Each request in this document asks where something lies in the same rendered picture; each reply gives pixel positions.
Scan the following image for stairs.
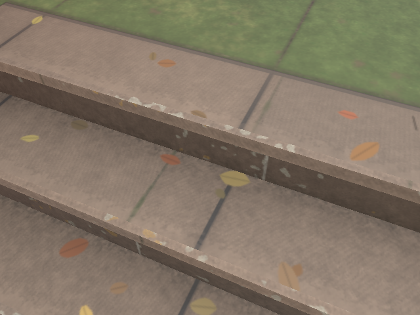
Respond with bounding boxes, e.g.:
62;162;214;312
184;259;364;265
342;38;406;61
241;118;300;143
0;71;420;315

